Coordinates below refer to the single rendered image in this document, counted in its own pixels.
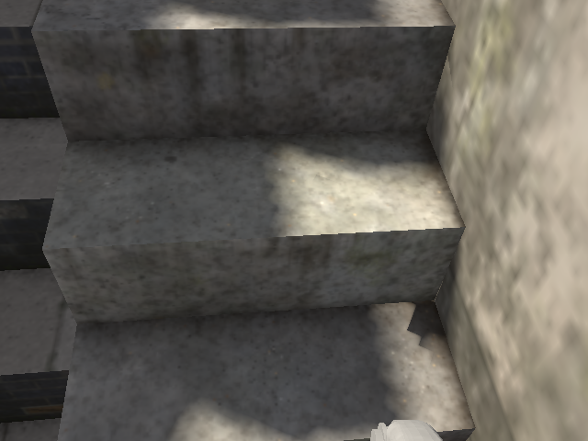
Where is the right robot thigh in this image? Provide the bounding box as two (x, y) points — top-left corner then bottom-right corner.
(370, 420), (443, 441)

